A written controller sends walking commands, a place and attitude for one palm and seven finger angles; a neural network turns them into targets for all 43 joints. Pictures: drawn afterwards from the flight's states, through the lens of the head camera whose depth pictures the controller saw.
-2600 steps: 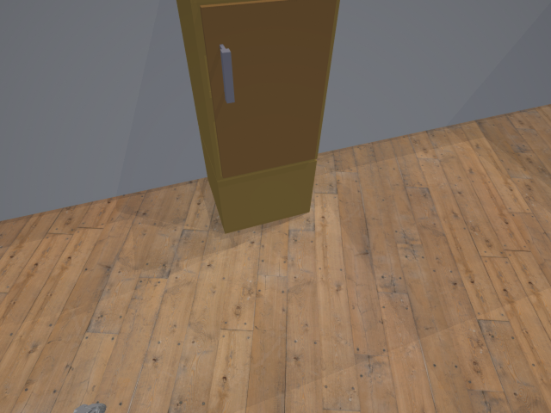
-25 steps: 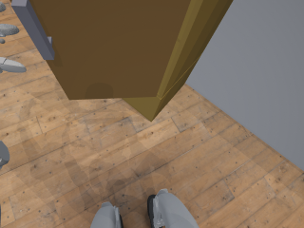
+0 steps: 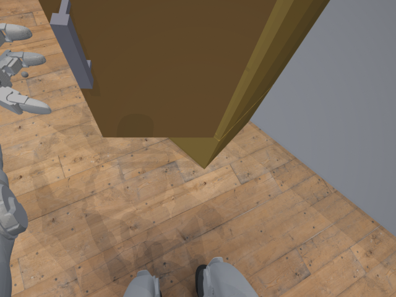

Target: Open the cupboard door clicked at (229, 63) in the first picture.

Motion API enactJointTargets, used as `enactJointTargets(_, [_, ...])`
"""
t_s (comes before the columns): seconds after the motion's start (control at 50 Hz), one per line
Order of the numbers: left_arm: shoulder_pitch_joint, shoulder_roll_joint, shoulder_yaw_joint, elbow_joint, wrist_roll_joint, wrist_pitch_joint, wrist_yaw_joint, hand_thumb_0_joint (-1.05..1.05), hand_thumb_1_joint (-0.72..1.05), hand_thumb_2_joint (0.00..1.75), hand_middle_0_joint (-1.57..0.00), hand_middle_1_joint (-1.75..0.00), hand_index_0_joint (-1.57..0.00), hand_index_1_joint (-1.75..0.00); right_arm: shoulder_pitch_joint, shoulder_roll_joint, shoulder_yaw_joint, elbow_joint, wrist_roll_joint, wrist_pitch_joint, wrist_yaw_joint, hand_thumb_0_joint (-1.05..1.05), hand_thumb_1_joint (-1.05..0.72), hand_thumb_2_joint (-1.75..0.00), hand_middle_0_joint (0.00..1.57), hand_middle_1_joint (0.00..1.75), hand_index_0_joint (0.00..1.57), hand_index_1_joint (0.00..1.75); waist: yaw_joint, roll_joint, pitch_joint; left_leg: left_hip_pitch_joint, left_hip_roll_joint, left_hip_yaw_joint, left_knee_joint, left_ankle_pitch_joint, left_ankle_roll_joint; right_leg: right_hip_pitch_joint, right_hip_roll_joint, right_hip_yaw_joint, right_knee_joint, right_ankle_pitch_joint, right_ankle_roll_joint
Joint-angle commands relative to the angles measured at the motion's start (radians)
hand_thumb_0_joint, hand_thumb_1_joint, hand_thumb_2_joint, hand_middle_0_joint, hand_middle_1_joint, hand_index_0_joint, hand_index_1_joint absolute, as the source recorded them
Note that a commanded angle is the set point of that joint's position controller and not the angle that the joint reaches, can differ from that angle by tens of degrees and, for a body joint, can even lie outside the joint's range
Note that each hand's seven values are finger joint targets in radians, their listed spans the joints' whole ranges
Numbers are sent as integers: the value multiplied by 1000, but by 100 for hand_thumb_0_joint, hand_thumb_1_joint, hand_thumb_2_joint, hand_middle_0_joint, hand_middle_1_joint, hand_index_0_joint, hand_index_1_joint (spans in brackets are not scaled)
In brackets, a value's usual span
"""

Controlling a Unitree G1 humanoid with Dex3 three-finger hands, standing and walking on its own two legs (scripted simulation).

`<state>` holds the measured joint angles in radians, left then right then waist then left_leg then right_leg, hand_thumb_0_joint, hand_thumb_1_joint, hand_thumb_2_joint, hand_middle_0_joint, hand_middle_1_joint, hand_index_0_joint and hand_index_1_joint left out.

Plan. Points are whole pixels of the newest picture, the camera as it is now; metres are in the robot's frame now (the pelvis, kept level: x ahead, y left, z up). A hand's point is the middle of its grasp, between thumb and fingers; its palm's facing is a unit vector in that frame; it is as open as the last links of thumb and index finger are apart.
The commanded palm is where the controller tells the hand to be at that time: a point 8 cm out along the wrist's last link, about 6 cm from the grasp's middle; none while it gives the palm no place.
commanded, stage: move the hooked fingers beside the handle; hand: left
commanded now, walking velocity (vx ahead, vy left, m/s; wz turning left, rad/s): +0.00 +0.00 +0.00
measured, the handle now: (77, 47) +0.57 +0.19 +0.08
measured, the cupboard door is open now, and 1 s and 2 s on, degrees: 45 45 46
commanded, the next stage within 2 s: slide the fingers in behind the handle in 0.24 s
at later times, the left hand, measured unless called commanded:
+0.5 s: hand (34, 76) +0.50 +0.25 +0.08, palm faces -0.03 -1.00 -0.01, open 14.0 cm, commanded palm +0.49 +0.28 +0.07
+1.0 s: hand (57, 75) +0.50 +0.21 +0.08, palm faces -0.04 -1.00 +0.00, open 14.0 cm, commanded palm +0.48 +0.25 +0.07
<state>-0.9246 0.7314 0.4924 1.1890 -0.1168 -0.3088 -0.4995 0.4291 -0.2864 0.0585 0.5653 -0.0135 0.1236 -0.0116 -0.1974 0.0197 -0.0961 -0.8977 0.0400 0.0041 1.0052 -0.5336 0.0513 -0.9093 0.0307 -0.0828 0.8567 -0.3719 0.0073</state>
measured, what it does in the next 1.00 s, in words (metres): stands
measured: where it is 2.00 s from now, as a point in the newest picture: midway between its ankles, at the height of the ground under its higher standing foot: outside the picture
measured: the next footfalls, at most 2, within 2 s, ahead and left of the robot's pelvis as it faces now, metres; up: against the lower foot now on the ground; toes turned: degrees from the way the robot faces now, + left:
none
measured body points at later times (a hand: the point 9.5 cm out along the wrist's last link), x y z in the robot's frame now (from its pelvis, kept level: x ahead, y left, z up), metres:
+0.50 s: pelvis -0.02 -0.01 -0.01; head +0.13 +0.03 +0.42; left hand +0.49 +0.30 +0.08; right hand -0.03 -0.28 -0.10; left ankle -0.05 +0.07 -0.68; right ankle +0.01 -0.13 -0.68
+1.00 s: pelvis -0.02 -0.01 +0.00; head +0.13 +0.02 +0.42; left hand +0.50 +0.27 +0.08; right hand -0.04 -0.27 -0.10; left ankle -0.05 +0.07 -0.68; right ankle +0.01 -0.13 -0.68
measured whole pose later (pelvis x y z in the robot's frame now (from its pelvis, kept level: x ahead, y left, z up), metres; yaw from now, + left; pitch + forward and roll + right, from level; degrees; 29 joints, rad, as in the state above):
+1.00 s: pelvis -0.02 -0.01 +0.00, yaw +0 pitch +23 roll -4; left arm -0.96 0.64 0.43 1.20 -0.11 -0.35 -0.39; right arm 0.44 -0.28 0.06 0.59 -0.01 0.10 -0.01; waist -0.20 0.03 -0.09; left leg -0.91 0.04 0.01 1.02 -0.52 0.04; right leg -0.93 0.03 -0.07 0.90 -0.37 0.00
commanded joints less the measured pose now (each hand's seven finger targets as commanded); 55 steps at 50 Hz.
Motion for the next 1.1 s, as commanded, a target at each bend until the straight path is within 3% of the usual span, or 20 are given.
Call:
enactJointTargets(0.0, [-408, 310, 53, -225, -15, -80, 22, 0, -50, 30, -30, -120, -30, -120, 208, -207, -78, -20, -3, -7, -12, 0, -90, -90, 20, 30, 20, 30, -1, 236, -494, 429, 15, -91, -77, 814, -53, 189, 34, 26, -12, 404, -32])
enactJointTargets(0.1, [-412, 282, 35, -242, -19, -100, 25, 0, -50, 30, -30, -120, -30, -120, 197, -203, -80, -20, 0, -7, -12, 0, -90, -90, 20, 30, 20, 30, -1, 239, -509, 474, 20, -101, -74, 848, -65, 174, 36, 23, -9, 396, -33])
enactJointTargets(0.14, [-410, 244, 6, -205, -20, -92, 24, 0, -50, 30, -30, -120, -30, -120, 187, -200, -76, -18, 2, -6, -11, 0, -90, -90, 20, 30, 20, 30, -11, 214, -468, 444, 17, -100, -80, 787, -60, 162, 35, 20, -15, 364, -29])
enactJointTargets(0.2, [-415, 298, 41, -201, -15, -89, 29, 0, -50, 30, -30, -120, -30, -120, 187, -208, -74, -22, 1, -9, -17, 0, -90, -90, 20, 30, 20, 30, 0, 214, -481, 419, 13, -100, -85, 768, -59, 186, 32, 23, -8, 366, -32])
enactJointTargets(0.28, [-433, 243, -1, -174, -17, -92, 30, 0, -50, 30, -30, -120, -30, -120, 182, -202, -69, -25, 5, -10, -18, 0, -90, -90, 20, 30, 20, 30, -21, 192, -443, 375, 6, -89, -84, 684, -45, 175, 32, 27, -12, 341, -32])
enactJointTargets(0.32, [-443, 302, 27, -157, -7, -93, 29, 0, -50, 30, -30, -120, -30, -120, 183, -209, -68, -18, 5, -14, -22, 0, -90, -90, 20, 30, 20, 30, -19, 173, -457, 339, 3, -87, -83, 629, -41, 198, 31, 34, -10, 331, -30])
enactJointTargets(0.36, [-457, 271, 0, -160, -7, -92, 27, 0, -50, 30, -30, -120, -30, -120, 180, -204, -64, -21, 6, -17, -23, 0, -90, -90, 20, 30, 20, 30, -22, 188, -438, 320, 0, -80, -88, 581, -37, 194, 28, 36, -13, 314, -29])
enactJointTargets(0.4, [-471, 262, -4, -189, -11, -104, 29, 0, -50, 30, -30, -120, -30, -120, 186, -204, -66, -16, 4, -19, -22, 0, -90, -90, 20, 30, 20, 30, -11, 245, -493, 384, 3, -93, -86, 627, -51, 168, 29, 32, -7, 301, -33])
enactJointTargets(0.42, [-477, 231, -21, -163, -15, -98, 30, 0, -50, 30, -30, -120, -30, -120, 184, -202, -65, -9, 4, -20, -21, 0, -90, -90, 20, 30, 20, 30, -29, 218, -467, 373, 4, -91, -80, 604, -45, 148, 30, 30, -11, 292, -31])
enactJointTargets(0.5, [-484, 298, 20, -153, -5, -87, 46, 0, -50, 30, -30, -120, -30, -120, 195, -209, -62, -11, 4, -27, -25, 0, -90, -90, 20, 30, 20, 30, -19, 180, -476, 295, -4, -81, -87, 536, -31, 212, 26, 40, -10, 301, -31])
enactJointTargets(0.58, [-469, 272, 12, -182, -1, -93, 64, 0, -50, 30, -30, -120, -30, -120, 199, -202, -63, -21, 1, -29, -20, 0, -90, -90, 20, 30, 20, 30, -13, 200, -488, 304, -6, -75, -86, 556, -29, 220, 28, 40, -6, 321, -34])
enactJointTargets(0.62, [-460, 318, 40, -166, 7, -92, 71, 0, -50, 30, -30, -120, -30, -120, 199, -206, -65, -18, 2, -29, -21, 0, -90, -90, 20, 30, 20, 30, -9, 183, -487, 283, -4, -73, -86, 541, -30, 235, 26, 43, -6, 320, -31])
enactJointTargets(0.68, [-462, 263, 6, -168, -1, -92, 74, 0, -50, 30, -30, -120, -30, -120, 196, -201, -62, -25, 4, -32, -18, 0, -90, -90, 20, 30, 20, 30, -16, 187, -468, 274, -8, -64, -90, 511, -23, 232, 29, 46, -12, 310, -32])
enactJointTargets(0.7, [-476, 305, 35, -189, 2, -96, 76, 0, -50, 30, -30, -120, -30, -120, 200, -205, -65, -20, 2, -33, -19, 0, -90, -90, 20, 30, 20, 30, -8, 185, -495, 278, -6, -67, -90, 517, -25, 248, 27, 49, -10, 319, -30])
enactJointTargets(0.8, [-454, 249, 4, -213, -4, -103, 79, 0, -50, 30, -30, -120, -30, -120, 202, -198, -69, -18, 4, -32, -14, 0, -90, -90, 20, 30, 20, 30, -6, 203, -513, 326, -3, -71, -90, 580, -31, 236, 28, 44, -7, 349, -30])
enactJointTargets(0.86, [-471, 162, -50, -202, -9, -95, 90, 0, -50, 30, -30, -120, -30, -120, 202, -194, -72, -6, 2, -32, -8, 0, -90, -90, 20, 30, 20, 30, -24, 197, -461, 358, 2, -82, -94, 578, -36, 171, 30, 32, -17, 306, -29])
enactJointTargets(0.9, [-469, 175, -26, -220, -14, -102, 102, 0, -50, 30, -30, -120, -30, -120, 207, -197, -77, -3, -1, -32, -8, 0, -90, -90, 20, 30, 20, 30, -15, 199, -500, 383, 3, -86, -89, 622, -39, 179, 30, 33, -12, 326, -29])
enactJointTargets(0.96, [-450, 130, -47, -201, -8, -98, 123, 0, -50, 30, -30, -120, -30, -120, 204, -188, -77, -5, -1, -32, -4, 0, -90, -90, 20, 30, 20, 30, -17, 163, -468, 351, -1, -80, -92, 600, -36, 191, 28, 31, -12, 328, -28])
enactJointTargets(1.04, [-448, 154, -28, -209, 7, -112, 154, 0, -50, 30, -30, -120, -30, -120, 197, -185, -78, -9, -2, -32, 0, 0, -90, -90, 20, 30, 20, 30, -4, 157, -467, 332, -3, -78, -92, 598, -37, 216, 26, 36, -5, 341, -29])
enactJointTargets(1.08, [-454, 103, -56, -243, 5, -125, 162, 0, -50, 30, -30, -120, -30, -120, 195, -178, -80, -17, -3, -35, 3, 0, -90, -90, 20, 30, 20, 30, -4, 195, -493, 370, -3, -80, -87, 648, -41, 204, 25, 35, 1, 356, -33])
